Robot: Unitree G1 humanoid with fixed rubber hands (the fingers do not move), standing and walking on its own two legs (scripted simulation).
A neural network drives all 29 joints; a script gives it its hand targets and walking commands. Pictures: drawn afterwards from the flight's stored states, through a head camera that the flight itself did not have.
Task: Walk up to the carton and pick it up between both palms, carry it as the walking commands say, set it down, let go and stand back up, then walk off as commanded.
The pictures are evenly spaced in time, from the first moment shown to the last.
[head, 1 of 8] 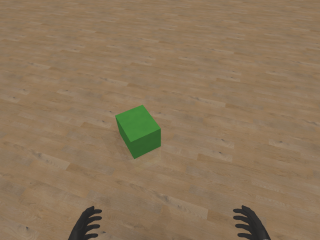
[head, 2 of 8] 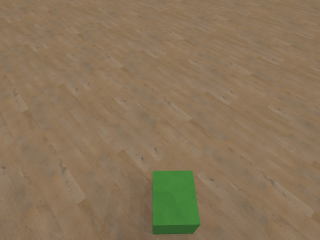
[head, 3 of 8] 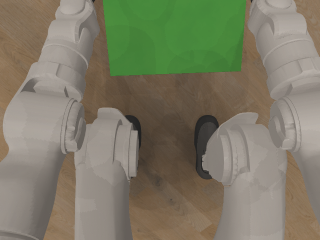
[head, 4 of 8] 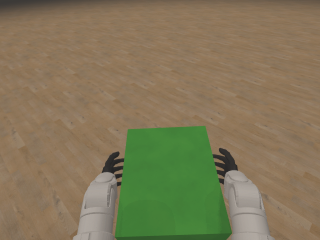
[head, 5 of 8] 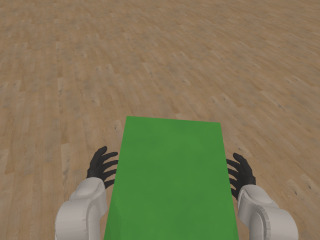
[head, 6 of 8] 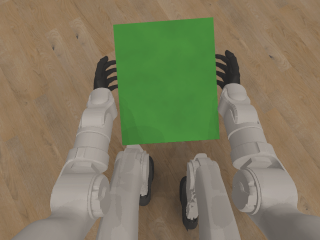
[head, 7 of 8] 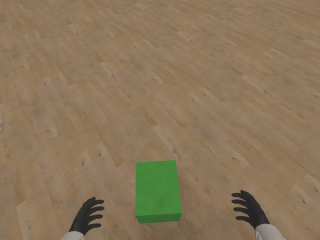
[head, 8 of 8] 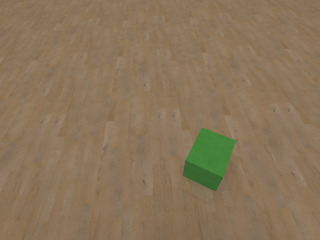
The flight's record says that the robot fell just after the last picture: no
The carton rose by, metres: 0.70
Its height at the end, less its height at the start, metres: +0.00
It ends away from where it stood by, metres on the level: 2.33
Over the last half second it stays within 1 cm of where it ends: yes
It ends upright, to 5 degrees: yes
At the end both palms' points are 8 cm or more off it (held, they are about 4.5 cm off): yes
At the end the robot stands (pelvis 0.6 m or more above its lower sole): yes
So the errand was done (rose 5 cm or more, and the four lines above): yes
